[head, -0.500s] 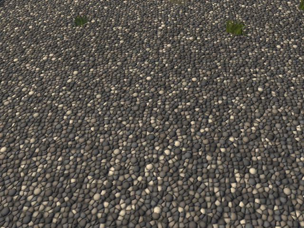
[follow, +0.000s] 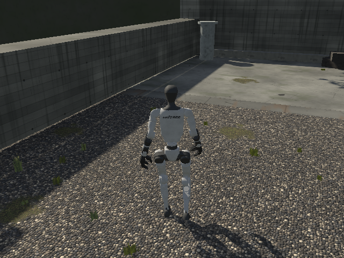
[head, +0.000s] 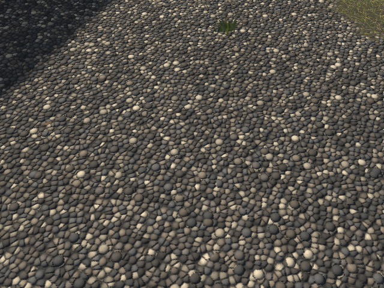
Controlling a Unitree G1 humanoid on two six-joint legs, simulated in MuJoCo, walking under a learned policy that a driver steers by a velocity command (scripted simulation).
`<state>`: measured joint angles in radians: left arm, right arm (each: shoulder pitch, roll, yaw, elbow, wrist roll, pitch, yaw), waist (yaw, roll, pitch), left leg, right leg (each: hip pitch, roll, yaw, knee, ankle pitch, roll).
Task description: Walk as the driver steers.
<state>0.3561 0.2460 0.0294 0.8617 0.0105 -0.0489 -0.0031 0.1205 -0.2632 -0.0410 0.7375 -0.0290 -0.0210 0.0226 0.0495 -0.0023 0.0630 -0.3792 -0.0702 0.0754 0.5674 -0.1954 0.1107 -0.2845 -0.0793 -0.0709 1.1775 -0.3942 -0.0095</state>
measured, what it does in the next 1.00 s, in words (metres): walks ahead: right foot, then left foot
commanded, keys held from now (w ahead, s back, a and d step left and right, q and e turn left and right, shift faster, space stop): w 0.08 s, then no key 0.92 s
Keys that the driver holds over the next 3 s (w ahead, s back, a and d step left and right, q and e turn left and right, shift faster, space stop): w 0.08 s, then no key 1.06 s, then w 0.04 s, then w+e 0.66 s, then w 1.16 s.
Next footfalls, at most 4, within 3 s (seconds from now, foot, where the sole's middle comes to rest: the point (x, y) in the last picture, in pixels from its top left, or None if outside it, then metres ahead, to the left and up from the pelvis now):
0.40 right None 0.33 -0.10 -0.76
0.72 left None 0.25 0.10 -0.76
1.50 right None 0.41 -0.14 -0.76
2.00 left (227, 197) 0.79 -0.07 -0.76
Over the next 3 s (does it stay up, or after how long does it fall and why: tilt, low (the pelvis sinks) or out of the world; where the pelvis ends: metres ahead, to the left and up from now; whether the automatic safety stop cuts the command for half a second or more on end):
stays up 1.09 -0.33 0.01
